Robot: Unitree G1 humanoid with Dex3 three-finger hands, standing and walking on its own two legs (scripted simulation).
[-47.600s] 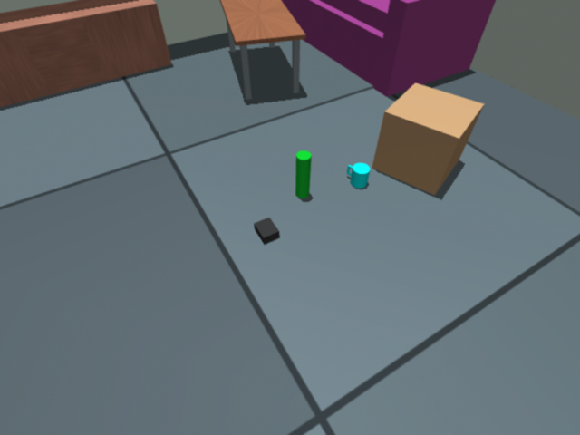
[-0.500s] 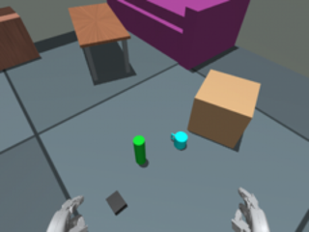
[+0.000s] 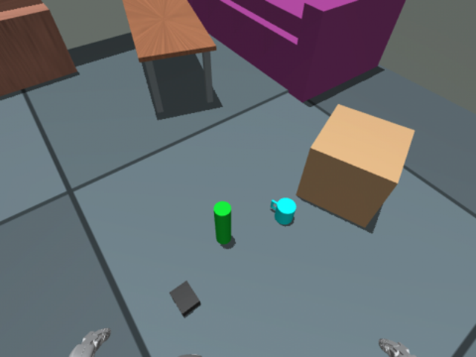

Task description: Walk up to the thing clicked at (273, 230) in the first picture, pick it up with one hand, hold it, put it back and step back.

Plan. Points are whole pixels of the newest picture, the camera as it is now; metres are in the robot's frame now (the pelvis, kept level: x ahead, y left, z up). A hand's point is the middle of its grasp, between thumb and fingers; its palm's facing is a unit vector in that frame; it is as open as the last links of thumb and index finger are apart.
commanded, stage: stand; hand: left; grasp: from above
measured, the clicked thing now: (185, 298) +0.41 +0.22 -0.72
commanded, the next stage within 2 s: none
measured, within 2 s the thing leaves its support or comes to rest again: neither
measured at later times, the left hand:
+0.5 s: hand out of the picture +0.04 +0.24 -0.13, palm faces +0.03 -0.94 -0.33, open 7.3 cm
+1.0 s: hand out of the picture +0.05 +0.23 -0.12, palm faces +0.01 -0.94 -0.33, open 7.3 cm
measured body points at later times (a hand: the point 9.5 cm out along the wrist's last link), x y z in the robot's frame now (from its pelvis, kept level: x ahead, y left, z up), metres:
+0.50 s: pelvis -0.01 +0.00 +0.03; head -0.01 +0.00 +0.48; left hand +0.03 +0.29 -0.10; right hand +0.06 -0.27 -0.11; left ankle +0.01 +0.13 -0.71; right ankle -0.01 -0.14 -0.71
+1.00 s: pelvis -0.01 -0.01 +0.04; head -0.01 -0.01 +0.49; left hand +0.05 +0.28 -0.10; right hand +0.06 -0.30 -0.10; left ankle +0.01 +0.13 -0.71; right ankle -0.01 -0.15 -0.71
